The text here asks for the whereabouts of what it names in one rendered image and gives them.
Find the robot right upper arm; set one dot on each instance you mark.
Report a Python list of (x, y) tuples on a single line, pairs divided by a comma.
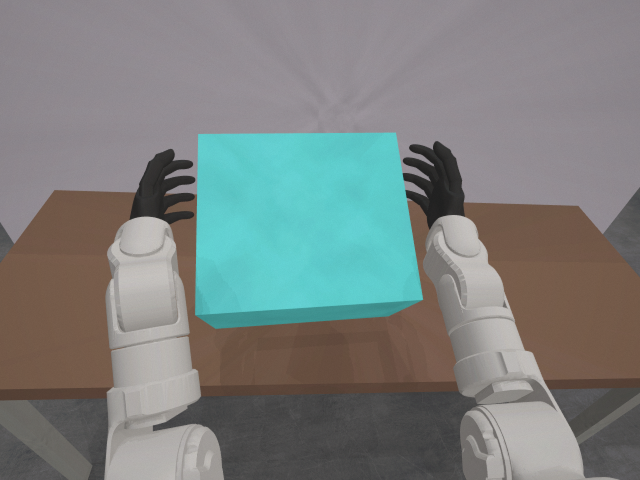
[(519, 441)]

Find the robot left upper arm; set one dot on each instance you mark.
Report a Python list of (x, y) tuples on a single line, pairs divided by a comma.
[(189, 452)]

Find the table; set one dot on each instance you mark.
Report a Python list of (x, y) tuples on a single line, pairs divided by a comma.
[(575, 301)]

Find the left robot forearm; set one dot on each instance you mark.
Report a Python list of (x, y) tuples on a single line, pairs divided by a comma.
[(153, 376)]

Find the left robot hand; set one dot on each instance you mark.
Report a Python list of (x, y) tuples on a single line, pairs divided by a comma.
[(149, 200)]

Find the carton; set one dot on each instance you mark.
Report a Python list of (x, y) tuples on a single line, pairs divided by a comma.
[(302, 227)]

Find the right robot forearm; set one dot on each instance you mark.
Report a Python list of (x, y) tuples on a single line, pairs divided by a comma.
[(491, 362)]

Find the right robot hand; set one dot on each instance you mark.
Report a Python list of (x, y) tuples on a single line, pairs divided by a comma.
[(444, 190)]

